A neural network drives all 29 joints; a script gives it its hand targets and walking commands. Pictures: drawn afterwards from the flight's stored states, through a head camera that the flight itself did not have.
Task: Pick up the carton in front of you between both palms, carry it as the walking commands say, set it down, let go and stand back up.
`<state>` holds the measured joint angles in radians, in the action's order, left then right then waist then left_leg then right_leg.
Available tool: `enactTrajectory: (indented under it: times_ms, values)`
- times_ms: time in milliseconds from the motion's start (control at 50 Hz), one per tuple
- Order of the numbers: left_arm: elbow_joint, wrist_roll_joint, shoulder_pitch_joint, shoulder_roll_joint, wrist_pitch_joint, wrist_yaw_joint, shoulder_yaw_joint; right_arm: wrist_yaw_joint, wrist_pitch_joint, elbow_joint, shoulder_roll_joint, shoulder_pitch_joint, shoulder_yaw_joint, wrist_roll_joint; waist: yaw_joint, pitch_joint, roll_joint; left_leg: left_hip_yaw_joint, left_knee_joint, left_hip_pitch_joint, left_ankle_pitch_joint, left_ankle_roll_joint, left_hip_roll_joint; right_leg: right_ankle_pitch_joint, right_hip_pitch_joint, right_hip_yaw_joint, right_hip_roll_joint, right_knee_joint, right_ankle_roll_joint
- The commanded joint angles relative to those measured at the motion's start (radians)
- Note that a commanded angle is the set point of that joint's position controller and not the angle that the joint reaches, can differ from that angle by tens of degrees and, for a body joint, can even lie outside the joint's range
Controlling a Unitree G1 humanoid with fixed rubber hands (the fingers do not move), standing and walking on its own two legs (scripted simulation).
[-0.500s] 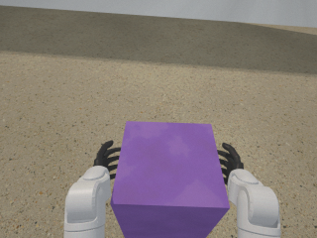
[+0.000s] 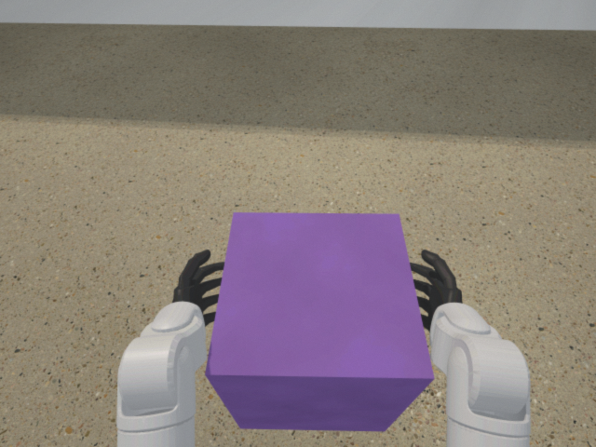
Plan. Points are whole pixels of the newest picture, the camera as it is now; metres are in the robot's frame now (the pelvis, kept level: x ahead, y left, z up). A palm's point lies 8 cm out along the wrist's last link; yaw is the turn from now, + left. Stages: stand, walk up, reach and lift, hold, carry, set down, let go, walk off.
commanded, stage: carry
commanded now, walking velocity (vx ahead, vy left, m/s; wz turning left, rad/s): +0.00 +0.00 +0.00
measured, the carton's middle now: (314, 329) +0.28 +0.00 +0.01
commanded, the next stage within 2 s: hold in 1.68 s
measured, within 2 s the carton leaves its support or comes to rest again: neither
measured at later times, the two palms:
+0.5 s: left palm (195, 270) +0.34 +0.16 +0.06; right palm (417, 272) +0.34 -0.14 +0.06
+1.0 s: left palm (199, 293) +0.33 +0.16 +0.03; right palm (415, 296) +0.32 -0.14 +0.03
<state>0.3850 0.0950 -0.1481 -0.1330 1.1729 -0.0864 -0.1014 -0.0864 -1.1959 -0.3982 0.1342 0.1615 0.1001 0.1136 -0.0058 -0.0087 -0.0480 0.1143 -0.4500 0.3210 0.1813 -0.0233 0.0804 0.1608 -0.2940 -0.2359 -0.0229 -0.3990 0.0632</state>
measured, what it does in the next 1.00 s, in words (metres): stands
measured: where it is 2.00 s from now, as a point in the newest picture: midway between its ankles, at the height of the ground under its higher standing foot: outside the picture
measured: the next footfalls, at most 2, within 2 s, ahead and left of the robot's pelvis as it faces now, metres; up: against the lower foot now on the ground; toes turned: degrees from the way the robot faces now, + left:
none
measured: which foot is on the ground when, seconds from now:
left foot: down 0.00-1.00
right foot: down 0.00-1.00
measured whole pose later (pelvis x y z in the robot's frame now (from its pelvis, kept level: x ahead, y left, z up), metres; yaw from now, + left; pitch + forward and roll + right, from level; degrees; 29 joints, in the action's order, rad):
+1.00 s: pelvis +0.04 +0.02 +0.00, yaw -1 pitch +2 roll +0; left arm -0.19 0.24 -0.19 -0.14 0.74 -0.01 -0.17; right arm -0.01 -0.74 0.18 0.14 0.19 0.16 0.24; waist -0.01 -0.12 0.00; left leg 0.16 -0.50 0.24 0.28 0.01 0.06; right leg 0.28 -0.25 -0.19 -0.06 -0.50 0.02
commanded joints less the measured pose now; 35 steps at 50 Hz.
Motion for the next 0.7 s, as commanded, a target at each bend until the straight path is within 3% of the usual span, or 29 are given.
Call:
enactTrajectory:
  times_ms: [0, 20, 40, 120, 200, 400, 560, 680]
  values:
    - [0.061, -0.378, -0.395, -0.889, 0.015, 0.265, 0.699, 0.243, -0.005, -0.073, 0.902, 0.404, -0.738, -0.401, 0.004, -0.418, 0.092, -0.065, 0.084, -0.217, -0.243, -0.002, 0.118, -0.141, 0.162, 0.088, -0.173, -0.003, -0.031]
    - [0.062, -0.381, -0.416, -0.882, 0.027, 0.265, 0.706, 0.247, -0.009, -0.048, 0.889, 0.418, -0.728, -0.39, -0.003, -0.383, 0.023, -0.069, 0.028, -0.184, -0.298, 0.006, 0.138, -0.149, 0.166, 0.103, -0.146, 0.004, -0.055]
    - [0.037, -0.376, -0.418, -0.873, 0.038, 0.266, 0.702, 0.252, -0.017, -0.016, 0.882, 0.404, -0.716, -0.387, 0.001, -0.359, 0.0, -0.062, 0.015, -0.174, -0.338, 0.007, 0.135, -0.2, 0.168, 0.107, -0.152, -0.024, -0.06]
    - [-0.04, -0.365, -0.409, -0.851, 0.058, 0.266, 0.695, 0.261, -0.029, 0.088, 0.866, 0.365, -0.687, -0.377, 0.004, -0.331, -0.001, -0.057, -0.031, -0.165, -0.54, 0.016, 0.11, -0.426, 0.159, 0.118, -0.153, -0.109, -0.068]
    - [-0.051, -0.377, -0.463, -0.88, 0.053, 0.266, 0.7, 0.261, -0.023, 0.089, 0.893, 0.425, -0.687, -0.39, 0.005, -0.346, 0.012, -0.048, -0.061, -0.176, -0.605, 0.017, 0.103, -0.445, 0.157, 0.113, -0.144, -0.13, -0.075]
    - [-0.064, -0.347, -0.404, -0.937, -0.021, 0.272, 0.724, 0.267, 0.047, 0.079, 0.945, 0.387, -0.728, -0.372, 0.006, -0.392, 0.042, -0.039, -0.087, -0.189, -0.554, 0.022, 0.092, -0.488, 0.192, 0.118, -0.147, -0.152, -0.068]
    - [-0.101, -0.292, -0.371, -0.871, -0.13, 0.267, 0.71, 0.265, 0.155, 0.12, 0.876, 0.354, -0.714, -0.314, 0.006, -0.356, 0.043, -0.045, -0.072, -0.165, -0.42, 0.033, 0.09, -0.375, 0.166, 0.129, -0.151, -0.135, -0.059]
    - [-0.176, -0.223, -0.35, -0.796, -0.221, 0.259, 0.643, 0.255, 0.245, 0.196, 0.807, 0.333, -0.644, -0.242, 0.005, -0.311, 0.042, -0.051, -0.035, -0.148, -0.309, 0.036, 0.088, -0.271, 0.144, 0.137, -0.152, -0.094, -0.055]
